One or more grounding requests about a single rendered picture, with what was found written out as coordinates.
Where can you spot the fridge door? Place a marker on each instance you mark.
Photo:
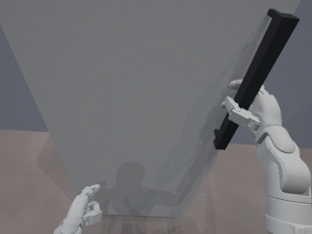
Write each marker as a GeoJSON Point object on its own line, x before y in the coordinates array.
{"type": "Point", "coordinates": [130, 90]}

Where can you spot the right robot hand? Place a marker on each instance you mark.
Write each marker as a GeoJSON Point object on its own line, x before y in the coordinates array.
{"type": "Point", "coordinates": [264, 112]}

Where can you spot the left robot hand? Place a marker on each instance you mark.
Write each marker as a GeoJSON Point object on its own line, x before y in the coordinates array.
{"type": "Point", "coordinates": [90, 213]}

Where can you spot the right robot forearm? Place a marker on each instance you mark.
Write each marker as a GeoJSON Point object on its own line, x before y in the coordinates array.
{"type": "Point", "coordinates": [288, 183]}

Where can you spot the left robot forearm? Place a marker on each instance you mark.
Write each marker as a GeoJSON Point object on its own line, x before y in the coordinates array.
{"type": "Point", "coordinates": [70, 225]}

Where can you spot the handle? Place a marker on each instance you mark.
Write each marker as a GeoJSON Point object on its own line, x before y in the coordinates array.
{"type": "Point", "coordinates": [272, 44]}

